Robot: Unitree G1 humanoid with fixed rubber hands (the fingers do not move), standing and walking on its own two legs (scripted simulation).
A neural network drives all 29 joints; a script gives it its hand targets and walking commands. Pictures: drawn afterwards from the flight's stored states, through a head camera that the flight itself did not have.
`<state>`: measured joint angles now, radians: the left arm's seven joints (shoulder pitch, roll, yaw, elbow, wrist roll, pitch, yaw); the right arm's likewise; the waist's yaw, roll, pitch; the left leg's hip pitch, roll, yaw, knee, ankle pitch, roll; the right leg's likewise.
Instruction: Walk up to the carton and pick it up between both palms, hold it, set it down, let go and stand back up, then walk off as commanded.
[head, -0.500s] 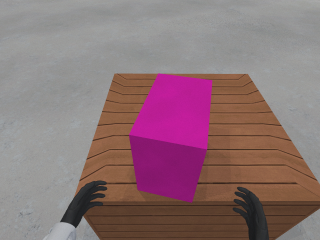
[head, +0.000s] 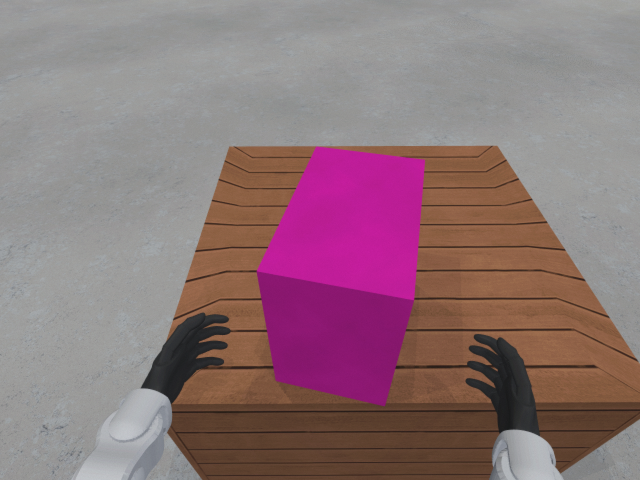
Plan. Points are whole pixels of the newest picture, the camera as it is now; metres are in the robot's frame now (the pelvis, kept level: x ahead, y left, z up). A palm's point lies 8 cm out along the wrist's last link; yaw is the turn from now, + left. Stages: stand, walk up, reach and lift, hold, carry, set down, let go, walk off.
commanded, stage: reach and lift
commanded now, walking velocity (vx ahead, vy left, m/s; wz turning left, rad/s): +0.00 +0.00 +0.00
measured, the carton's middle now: (349, 271) +0.44 +0.00 +0.01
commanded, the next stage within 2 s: none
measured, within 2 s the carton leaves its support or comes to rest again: neither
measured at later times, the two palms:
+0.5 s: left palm (173, 296) +0.31 +0.21 +0.11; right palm (514, 336) +0.28 -0.18 +0.09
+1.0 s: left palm (176, 223) +0.37 +0.21 +0.17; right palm (508, 262) +0.34 -0.18 +0.15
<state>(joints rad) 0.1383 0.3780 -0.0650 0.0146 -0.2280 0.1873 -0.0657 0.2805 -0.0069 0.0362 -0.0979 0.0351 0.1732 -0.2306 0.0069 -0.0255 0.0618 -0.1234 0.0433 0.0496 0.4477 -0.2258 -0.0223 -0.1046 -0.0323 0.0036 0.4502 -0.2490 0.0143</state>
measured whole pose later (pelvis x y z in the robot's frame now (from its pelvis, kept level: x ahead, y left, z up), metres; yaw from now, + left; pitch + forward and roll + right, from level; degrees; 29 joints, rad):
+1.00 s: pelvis +0.01 +0.00 +0.00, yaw +0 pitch -5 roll +0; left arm -0.54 0.38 0.06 0.18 -0.23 0.60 -0.09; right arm -0.37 -0.12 -0.08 0.07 0.15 0.46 -0.30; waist 0.01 -0.02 0.06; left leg -0.13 0.04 0.05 0.44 -0.23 -0.02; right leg -0.10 -0.03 0.00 0.42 -0.24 0.03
